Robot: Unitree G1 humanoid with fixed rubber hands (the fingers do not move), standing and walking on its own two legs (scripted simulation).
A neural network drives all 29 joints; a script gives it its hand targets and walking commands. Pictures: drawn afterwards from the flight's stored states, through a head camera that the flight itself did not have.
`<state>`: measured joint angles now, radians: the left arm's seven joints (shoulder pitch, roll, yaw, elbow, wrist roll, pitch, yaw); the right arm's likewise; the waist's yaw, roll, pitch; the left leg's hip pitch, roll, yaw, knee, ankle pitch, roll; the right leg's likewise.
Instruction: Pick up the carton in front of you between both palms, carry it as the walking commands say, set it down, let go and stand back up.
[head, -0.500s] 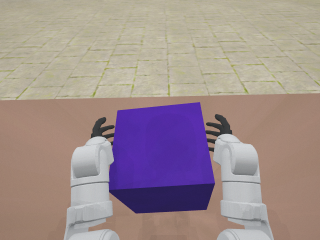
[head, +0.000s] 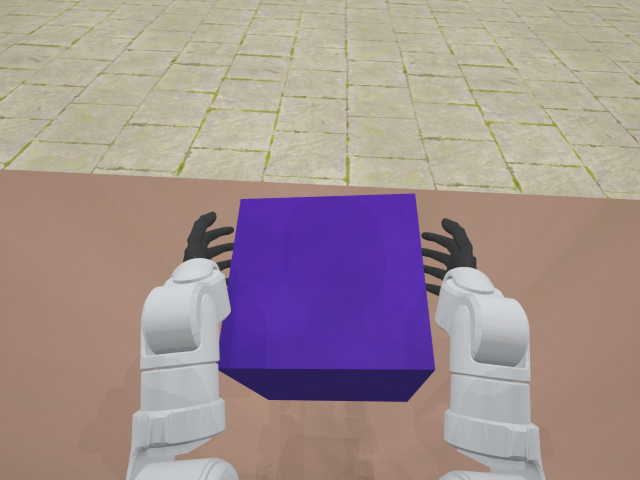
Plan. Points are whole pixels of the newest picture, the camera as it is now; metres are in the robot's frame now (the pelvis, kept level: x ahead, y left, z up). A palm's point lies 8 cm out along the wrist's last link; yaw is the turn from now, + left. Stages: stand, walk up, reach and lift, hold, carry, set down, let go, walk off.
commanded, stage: carry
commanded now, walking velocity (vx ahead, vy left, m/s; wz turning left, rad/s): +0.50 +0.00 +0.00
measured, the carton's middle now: (332, 310) +0.35 +0.00 +0.02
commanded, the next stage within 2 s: none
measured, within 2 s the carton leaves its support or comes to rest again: neither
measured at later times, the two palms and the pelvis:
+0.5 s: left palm (243, 140) +0.61 +0.15 +0.12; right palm (422, 148) +0.61 -0.14 +0.12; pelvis +0.28 +0.00 -0.01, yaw +2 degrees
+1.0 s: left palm (264, 79) +0.90 +0.15 +0.09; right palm (394, 87) +0.91 -0.14 +0.08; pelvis +0.58 -0.01 -0.03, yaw +1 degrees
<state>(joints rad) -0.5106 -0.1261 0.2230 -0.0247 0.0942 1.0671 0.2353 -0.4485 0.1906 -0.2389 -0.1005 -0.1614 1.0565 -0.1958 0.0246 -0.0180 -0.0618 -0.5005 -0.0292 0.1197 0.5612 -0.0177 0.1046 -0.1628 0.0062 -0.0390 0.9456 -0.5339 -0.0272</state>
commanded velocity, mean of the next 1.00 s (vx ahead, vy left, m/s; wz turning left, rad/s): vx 0.50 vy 0.00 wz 0.00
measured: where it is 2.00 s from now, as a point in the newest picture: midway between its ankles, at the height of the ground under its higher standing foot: (311, 256)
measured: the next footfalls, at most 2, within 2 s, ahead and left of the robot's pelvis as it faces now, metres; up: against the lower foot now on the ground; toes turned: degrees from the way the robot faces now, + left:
right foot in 0.54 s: +0.47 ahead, -0.05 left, -0.04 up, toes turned -1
left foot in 1.10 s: +0.81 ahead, +0.05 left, -0.07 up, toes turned +3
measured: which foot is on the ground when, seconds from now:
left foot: down 0.00-0.54, up 0.56-1.00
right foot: up 0.00-0.52, down 0.54-1.00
